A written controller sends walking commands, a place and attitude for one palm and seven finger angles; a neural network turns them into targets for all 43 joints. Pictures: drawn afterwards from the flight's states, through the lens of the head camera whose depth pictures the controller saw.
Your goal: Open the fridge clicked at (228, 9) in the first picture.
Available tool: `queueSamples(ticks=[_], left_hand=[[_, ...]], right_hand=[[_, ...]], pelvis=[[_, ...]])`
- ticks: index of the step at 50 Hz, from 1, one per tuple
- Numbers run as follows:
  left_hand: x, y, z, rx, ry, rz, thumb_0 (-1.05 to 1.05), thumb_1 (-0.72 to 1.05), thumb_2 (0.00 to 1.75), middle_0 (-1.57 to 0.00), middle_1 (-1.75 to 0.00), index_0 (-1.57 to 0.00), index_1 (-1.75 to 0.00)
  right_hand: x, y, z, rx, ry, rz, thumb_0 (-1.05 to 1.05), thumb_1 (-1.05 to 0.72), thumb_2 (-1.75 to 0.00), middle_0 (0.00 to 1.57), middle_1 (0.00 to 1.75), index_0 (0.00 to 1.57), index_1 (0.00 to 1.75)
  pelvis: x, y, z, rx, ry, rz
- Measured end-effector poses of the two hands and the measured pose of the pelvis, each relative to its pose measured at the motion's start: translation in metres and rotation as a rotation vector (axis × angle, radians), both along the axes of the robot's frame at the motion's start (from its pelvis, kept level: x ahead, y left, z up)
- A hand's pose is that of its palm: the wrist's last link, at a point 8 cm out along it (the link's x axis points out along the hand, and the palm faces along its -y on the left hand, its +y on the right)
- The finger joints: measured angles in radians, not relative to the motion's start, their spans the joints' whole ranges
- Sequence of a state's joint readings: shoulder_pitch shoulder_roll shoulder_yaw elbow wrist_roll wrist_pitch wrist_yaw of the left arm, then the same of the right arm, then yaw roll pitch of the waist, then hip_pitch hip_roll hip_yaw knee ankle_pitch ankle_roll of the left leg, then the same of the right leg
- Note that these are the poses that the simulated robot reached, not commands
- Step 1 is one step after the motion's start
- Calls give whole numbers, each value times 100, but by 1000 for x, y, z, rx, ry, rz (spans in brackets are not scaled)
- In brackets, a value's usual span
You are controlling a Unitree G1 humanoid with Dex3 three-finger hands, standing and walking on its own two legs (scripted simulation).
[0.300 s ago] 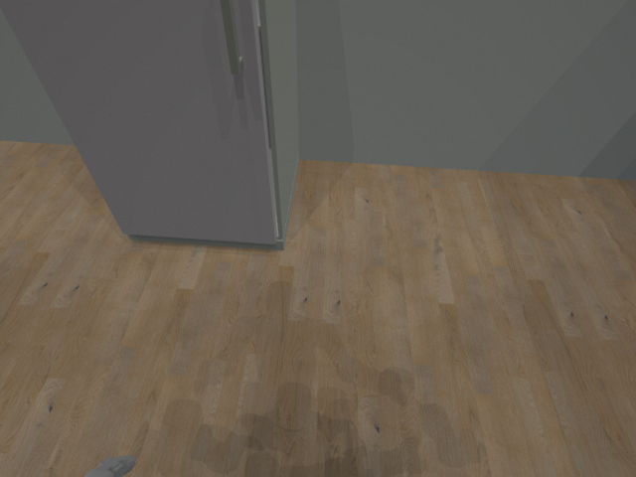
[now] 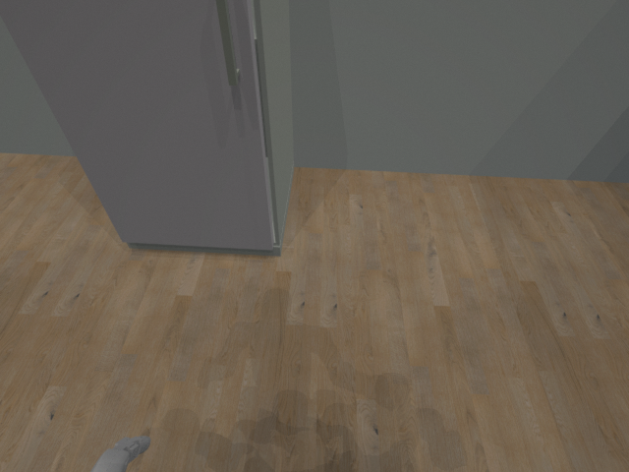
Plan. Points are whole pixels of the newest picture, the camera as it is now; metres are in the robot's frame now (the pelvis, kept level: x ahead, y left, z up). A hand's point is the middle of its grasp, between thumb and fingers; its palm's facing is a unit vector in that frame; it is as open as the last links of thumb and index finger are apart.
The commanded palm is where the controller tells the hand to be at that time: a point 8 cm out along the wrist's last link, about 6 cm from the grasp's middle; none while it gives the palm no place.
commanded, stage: stand and wait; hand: right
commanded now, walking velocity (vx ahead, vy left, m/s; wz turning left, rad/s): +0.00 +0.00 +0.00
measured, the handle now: (226, 17) +0.99 +0.25 +0.18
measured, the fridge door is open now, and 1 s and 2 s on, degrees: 0 0 0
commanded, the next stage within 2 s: look at it before walking up in 0.64 s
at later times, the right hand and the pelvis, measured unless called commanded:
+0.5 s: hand out of the picture +0.05 -0.24 -0.15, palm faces -0.03 +0.94 -0.35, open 7.4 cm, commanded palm none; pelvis -0.02 +0.01 +0.00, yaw +0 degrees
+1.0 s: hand out of the picture +0.05 -0.24 -0.15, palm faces -0.03 +0.94 -0.33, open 7.4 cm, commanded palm none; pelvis -0.02 +0.01 +0.01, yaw +0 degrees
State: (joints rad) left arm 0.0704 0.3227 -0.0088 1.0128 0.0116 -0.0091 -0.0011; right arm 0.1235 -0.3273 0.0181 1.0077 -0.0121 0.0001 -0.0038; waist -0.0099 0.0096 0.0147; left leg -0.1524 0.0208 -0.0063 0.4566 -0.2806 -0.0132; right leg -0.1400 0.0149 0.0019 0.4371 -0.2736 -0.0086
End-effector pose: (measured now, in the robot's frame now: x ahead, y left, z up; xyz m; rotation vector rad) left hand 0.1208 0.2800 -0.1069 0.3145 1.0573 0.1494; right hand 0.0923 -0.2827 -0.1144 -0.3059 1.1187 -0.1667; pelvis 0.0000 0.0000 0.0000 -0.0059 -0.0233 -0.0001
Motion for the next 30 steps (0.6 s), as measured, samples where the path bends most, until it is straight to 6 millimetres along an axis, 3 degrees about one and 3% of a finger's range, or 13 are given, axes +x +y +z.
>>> queueSamples(ticks=[15,30], left_hand=[[-53,20,-8,19,132,46,1,90,90,-21,-30,-21,-30],[-73,21,-11,3,153,57,1,90,90,-21,-30,-21,-30]], right_hand=[[-43,-4,-2,-21,102,-33,1,-90,-90,20,30,20,30],[-44,0,2,-22,84,-20,1,-90,-90,20,30,20,30]], pelvis=[[-11,8,3,2,-8,0],[-21,11,4,2,-10,2]])
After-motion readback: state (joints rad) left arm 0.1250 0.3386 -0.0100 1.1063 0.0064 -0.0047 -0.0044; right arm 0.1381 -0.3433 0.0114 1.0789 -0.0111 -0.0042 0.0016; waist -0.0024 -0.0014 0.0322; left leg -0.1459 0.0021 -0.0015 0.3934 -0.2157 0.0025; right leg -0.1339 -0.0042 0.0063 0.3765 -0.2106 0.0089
